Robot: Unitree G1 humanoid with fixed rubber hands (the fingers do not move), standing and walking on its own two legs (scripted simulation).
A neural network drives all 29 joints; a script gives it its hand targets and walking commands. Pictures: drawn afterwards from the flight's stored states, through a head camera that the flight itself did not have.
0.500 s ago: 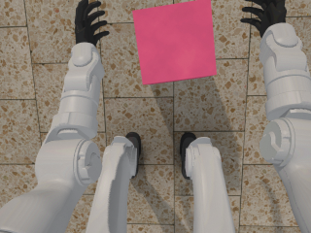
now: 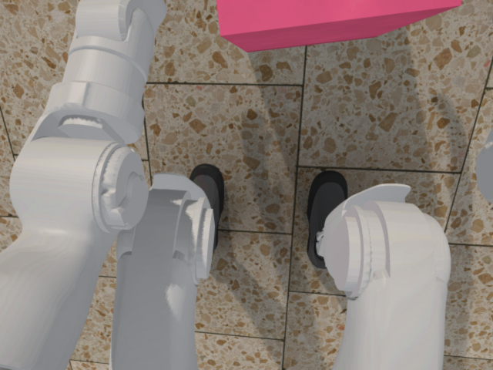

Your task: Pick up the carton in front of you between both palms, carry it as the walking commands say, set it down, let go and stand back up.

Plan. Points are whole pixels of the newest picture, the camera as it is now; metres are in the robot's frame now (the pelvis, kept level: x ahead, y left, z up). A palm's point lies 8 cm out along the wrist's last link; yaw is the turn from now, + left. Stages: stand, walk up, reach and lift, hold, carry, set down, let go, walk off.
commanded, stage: reach and lift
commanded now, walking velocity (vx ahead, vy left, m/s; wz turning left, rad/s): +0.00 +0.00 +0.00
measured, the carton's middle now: out of the picture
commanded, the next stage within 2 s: none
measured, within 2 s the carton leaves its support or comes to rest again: leaves its support in 0.84 s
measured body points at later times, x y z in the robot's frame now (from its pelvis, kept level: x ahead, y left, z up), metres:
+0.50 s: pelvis +0.00 +0.00 -0.01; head +0.39 -0.04 +0.21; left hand +0.57 +0.10 -0.19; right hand +0.59 -0.21 -0.19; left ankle +0.13 +0.13 -0.35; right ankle +0.11 -0.12 -0.35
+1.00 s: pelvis +0.02 +0.00 +0.00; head +0.36 -0.06 +0.28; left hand +0.57 +0.10 -0.13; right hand +0.57 -0.21 -0.14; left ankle +0.13 +0.14 -0.35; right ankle +0.11 -0.12 -0.35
